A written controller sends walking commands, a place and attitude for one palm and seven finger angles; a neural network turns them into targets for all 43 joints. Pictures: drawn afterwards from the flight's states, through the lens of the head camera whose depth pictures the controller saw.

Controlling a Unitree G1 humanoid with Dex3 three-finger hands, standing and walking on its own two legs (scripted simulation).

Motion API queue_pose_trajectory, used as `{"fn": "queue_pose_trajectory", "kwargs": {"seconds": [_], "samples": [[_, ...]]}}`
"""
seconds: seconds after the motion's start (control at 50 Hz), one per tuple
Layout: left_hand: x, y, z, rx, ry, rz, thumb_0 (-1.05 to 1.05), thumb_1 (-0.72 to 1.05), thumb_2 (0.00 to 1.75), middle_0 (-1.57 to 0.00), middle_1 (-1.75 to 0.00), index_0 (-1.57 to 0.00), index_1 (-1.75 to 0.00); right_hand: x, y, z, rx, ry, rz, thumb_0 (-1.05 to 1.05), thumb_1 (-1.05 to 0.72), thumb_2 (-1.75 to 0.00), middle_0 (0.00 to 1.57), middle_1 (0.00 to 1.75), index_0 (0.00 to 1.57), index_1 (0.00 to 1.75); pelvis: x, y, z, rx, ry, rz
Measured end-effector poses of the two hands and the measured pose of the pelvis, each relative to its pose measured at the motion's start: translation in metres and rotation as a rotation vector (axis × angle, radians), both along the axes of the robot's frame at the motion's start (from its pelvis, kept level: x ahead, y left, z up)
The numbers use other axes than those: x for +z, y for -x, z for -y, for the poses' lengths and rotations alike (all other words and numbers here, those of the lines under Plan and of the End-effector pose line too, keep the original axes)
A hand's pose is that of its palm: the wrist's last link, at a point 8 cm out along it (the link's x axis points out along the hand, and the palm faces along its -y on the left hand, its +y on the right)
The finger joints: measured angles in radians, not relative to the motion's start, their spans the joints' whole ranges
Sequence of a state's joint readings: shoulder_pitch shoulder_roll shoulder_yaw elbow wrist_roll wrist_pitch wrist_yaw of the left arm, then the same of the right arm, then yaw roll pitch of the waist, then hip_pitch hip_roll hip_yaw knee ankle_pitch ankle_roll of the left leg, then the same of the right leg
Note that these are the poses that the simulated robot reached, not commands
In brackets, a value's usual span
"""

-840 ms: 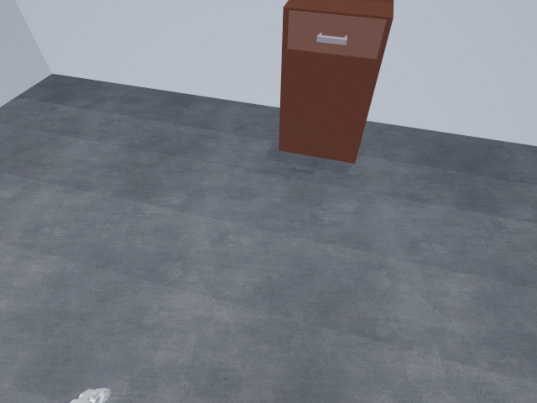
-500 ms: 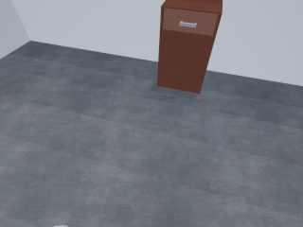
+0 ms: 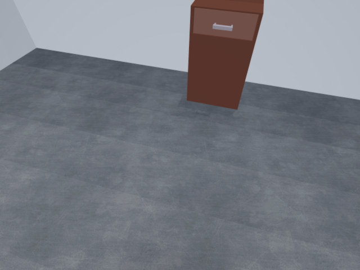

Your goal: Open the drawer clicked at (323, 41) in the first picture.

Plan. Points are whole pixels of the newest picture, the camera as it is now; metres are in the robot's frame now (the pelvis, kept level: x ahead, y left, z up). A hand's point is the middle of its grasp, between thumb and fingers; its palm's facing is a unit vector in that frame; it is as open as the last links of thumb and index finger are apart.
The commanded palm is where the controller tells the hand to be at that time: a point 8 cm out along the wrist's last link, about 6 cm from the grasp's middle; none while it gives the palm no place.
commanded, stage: look at it before walking up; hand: left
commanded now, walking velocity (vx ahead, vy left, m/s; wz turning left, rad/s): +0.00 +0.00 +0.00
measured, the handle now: (223, 26) +1.55 -0.20 -0.09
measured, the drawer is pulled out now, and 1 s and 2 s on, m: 0.00 0.00 0.00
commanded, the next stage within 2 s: walk to a spot facing it in 0.60 s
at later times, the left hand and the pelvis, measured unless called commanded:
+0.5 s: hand out of the picture +0.08 +0.24 -0.15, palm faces -0.04 -0.94 -0.33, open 7.4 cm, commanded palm none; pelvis +0.01 +0.00 +0.00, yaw +0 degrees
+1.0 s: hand out of the picture +0.05 +0.20 -0.19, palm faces -0.07 -0.98 -0.20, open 7.4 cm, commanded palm none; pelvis +0.05 +0.00 -0.02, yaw -6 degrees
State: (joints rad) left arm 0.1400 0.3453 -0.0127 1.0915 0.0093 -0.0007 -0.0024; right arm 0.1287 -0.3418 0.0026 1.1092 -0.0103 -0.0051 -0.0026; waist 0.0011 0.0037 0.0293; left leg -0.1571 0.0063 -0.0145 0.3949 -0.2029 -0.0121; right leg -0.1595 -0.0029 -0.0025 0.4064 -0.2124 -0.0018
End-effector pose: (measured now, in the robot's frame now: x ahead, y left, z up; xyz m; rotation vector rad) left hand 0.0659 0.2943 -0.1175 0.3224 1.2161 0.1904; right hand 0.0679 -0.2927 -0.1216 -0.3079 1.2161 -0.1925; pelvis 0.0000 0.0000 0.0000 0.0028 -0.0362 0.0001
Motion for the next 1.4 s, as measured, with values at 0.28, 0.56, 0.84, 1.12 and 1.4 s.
{"fn": "queue_pose_trajectory", "kwargs": {"seconds": [0.28,0.56,0.84,1.12,1.4], "samples": [[-0.001,-0.008,0.006,-0.012,0.011,0.005,0.0,0.9,0.89,-0.21,-0.3,-0.21,-0.3,0.001,-0.005,0.0,0.001,-0.002,0.006,0.01,-0.9,-0.9,0.21,0.3,0.2,0.3,0.001,-0.002,0.001,-0.004,-0.001,-0.008],[0.0,-0.01,0.006,-0.011,0.008,0.003,0.0,0.9,0.89,-0.21,-0.3,-0.21,-0.3,0.003,-0.01,0.003,-0.003,0.004,0.008,0.01,-0.9,-0.9,0.2,0.3,0.2,0.3,0.002,-0.006,0.002,-0.006,0.001,-0.004],[-0.011,-0.002,0.015,0.0,0.038,-0.04,0.0,0.9,0.89,-0.2,-0.3,-0.21,-0.3,-0.004,-0.004,-0.01,-0.019,-0.019,-0.017,0.0,-0.9,-0.9,0.2,0.3,0.2,0.3,-0.002,-0.016,0.001,-0.032,0.005,-0.015],[-0.04,-0.038,0.073,-0.062,0.163,-0.21,0.01,0.91,0.89,-0.2,-0.3,-0.2,-0.3,-0.035,0.066,-0.057,-0.27,-0.139,-0.209,0.0,-0.9,-0.9,0.2,0.3,0.2,0.3,-0.017,-0.085,0.011,-0.153,-0.002,-0.028],[-0.038,-0.131,0.107,-0.086,0.189,-0.181,0.0,0.91,0.89,-0.2,-0.3,-0.21,-0.3,-0.02,-0.094,-0.029,-0.279,-0.142,-0.042,0.01,-0.91,-0.9,0.2,0.3,0.2,0.3,-0.007,-0.18,0.029,-0.194,0.02,-0.041]]}}
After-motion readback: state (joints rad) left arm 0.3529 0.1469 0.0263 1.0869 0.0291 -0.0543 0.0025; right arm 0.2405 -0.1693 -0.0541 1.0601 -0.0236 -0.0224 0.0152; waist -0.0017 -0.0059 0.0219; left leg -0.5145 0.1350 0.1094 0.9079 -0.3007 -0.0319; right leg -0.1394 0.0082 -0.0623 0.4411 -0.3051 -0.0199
